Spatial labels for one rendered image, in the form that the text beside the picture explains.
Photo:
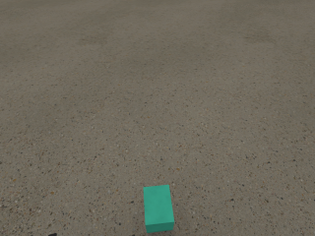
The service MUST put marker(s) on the carton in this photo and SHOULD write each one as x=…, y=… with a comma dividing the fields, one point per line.
x=158, y=209

